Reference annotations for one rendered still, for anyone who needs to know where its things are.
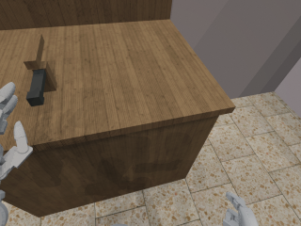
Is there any tap lever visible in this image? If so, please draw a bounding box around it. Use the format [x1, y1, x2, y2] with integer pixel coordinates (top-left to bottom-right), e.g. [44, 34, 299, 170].
[25, 69, 47, 106]

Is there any left robot hand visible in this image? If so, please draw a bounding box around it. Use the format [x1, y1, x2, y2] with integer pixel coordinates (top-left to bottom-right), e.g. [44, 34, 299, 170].
[0, 82, 33, 185]

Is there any right robot hand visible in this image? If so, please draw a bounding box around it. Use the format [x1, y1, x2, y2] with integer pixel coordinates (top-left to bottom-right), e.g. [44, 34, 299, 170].
[223, 191, 259, 226]

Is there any counter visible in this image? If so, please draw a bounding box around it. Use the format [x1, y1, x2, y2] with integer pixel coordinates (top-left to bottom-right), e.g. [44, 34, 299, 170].
[0, 0, 236, 218]

